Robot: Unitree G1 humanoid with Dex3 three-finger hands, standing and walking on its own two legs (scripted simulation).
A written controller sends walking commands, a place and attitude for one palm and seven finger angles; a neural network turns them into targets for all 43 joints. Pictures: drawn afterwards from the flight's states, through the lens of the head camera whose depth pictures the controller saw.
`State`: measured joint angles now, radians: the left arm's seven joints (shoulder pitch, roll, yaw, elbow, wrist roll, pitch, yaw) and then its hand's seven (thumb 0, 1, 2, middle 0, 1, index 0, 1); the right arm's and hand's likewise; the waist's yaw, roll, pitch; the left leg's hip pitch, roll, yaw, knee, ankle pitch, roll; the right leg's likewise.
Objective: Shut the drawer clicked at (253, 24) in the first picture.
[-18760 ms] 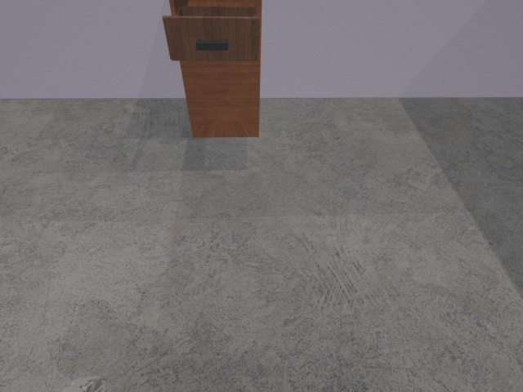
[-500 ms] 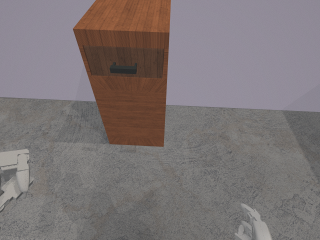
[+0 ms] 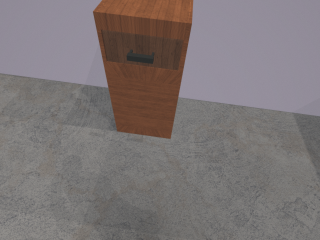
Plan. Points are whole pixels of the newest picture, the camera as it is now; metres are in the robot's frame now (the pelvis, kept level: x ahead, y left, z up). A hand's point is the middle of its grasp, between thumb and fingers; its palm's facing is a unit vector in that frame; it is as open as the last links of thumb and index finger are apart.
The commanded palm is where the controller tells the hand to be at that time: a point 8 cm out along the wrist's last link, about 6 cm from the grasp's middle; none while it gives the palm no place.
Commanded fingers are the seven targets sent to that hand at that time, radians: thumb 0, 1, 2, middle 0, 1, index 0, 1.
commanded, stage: let the arm hang, fingers relaxed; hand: left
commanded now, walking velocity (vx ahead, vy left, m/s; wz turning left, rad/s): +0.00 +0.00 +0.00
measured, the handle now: (141, 55) +0.87 +0.14 -0.06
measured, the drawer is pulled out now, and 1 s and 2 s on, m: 0.00 0.00 0.00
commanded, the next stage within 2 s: look to check the result in 0.70 s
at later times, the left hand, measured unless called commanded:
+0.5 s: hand out of the picture +0.00 +0.18 -0.17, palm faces +0.00 -0.98 -0.18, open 7.3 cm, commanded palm none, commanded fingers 0.00 0.90 0.90 -0.20 -0.30 -0.20 -0.30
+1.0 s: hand out of the picture +0.00 +0.17 -0.17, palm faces +0.01 -0.98 -0.20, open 7.4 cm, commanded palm none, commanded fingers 0.00 0.90 0.90 -0.20 -0.30 -0.20 -0.30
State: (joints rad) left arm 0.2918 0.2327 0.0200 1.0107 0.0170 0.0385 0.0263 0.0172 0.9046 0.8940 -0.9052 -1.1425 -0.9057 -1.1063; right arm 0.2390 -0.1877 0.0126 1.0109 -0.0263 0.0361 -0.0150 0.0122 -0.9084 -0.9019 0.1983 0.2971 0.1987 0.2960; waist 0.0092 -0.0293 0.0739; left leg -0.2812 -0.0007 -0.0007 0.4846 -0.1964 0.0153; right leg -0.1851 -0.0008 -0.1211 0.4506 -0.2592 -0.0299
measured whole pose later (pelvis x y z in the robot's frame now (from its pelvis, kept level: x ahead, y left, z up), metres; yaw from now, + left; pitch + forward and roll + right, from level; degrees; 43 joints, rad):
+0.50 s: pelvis +0.00 +0.01 +0.00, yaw -2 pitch -1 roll +0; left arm 0.28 0.13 0.00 1.14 0.01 0.00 0.03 0.01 0.91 0.90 -0.21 -0.33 -0.22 -0.33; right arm 0.30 -0.11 0.00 1.14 -0.02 0.01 -0.03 0.01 -0.91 -0.90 0.20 0.30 0.20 0.30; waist -0.01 0.01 0.03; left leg -0.22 -0.03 0.04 0.40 -0.16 0.04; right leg -0.16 -0.03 -0.08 0.43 -0.25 -0.01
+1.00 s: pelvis +0.01 +0.00 +0.00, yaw -2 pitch -2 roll +0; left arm 0.29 0.14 0.01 1.16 0.01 0.00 0.04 0.01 0.91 0.90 -0.20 -0.30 -0.20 -0.30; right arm 0.28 -0.13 -0.01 1.15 -0.02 0.00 -0.04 0.01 -0.91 -0.90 0.20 0.30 0.20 0.30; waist -0.01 0.01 0.05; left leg -0.20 -0.01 0.03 0.41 -0.18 0.02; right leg -0.13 -0.01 -0.09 0.41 -0.25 -0.02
